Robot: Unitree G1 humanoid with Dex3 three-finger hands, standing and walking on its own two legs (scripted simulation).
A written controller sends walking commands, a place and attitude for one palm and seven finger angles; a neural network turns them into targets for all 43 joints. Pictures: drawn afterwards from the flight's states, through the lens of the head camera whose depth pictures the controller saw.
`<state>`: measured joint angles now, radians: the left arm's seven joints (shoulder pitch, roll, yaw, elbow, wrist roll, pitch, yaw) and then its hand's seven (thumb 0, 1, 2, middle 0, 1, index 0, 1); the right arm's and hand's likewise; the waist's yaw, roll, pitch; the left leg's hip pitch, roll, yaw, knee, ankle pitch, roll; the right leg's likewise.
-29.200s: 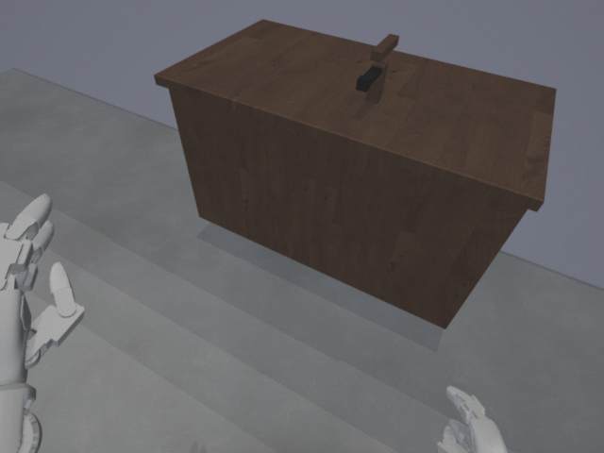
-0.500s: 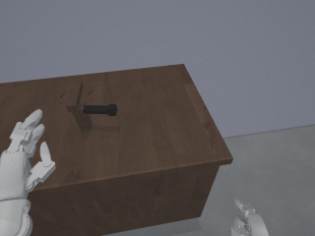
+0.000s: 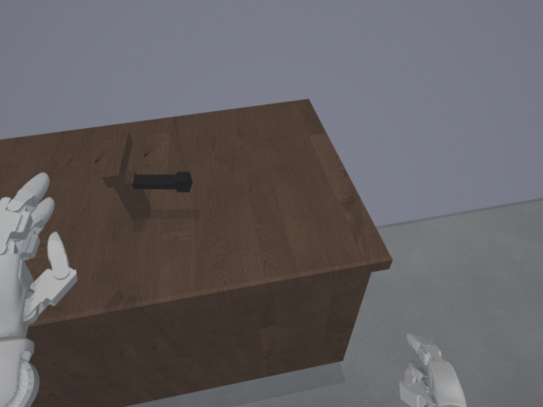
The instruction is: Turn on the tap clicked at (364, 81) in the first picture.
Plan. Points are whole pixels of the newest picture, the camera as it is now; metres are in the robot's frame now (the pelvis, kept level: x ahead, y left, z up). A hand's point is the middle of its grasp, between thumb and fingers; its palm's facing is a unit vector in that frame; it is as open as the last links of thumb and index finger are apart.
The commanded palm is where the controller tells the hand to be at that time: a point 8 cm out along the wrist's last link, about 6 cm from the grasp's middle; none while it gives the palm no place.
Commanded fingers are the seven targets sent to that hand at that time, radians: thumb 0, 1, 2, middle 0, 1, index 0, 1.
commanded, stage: step back with the hand held close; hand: left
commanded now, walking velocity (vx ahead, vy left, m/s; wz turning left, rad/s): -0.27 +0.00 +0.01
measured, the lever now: (183, 181) +0.48 +0.23 +0.06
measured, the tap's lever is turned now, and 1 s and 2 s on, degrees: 77 77 77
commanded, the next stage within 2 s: stop stepping back and stand still in 1.54 s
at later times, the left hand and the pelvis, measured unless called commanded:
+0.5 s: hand (39, 334) +0.15 +0.26 +0.15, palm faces +0.38 -0.80 -0.46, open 7.4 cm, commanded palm +0.10 +0.30 +0.17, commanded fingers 0.00 0.90 0.90 -0.20 -0.30 -0.20 -0.30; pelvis -0.06 +0.02 -0.01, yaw +0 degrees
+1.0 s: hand (26, 352) +0.13 +0.26 +0.15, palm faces +0.42 -0.79 -0.45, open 7.4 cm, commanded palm +0.07 +0.30 +0.17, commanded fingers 0.00 0.90 0.90 -0.20 -0.30 -0.20 -0.30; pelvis -0.08 +0.01 -0.03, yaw +1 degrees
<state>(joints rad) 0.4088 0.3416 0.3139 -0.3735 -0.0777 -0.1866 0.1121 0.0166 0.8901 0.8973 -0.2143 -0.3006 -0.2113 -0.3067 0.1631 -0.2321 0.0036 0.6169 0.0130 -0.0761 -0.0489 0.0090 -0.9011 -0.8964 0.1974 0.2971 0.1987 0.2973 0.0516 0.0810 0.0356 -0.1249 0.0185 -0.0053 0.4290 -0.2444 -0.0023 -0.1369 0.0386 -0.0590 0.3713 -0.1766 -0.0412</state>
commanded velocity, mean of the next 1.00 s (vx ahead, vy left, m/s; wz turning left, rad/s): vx -0.32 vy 0.00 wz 0.02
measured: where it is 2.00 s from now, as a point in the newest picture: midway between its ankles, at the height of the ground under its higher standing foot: outside the picture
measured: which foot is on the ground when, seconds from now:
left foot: down 0.00-1.00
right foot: down 0.00-1.00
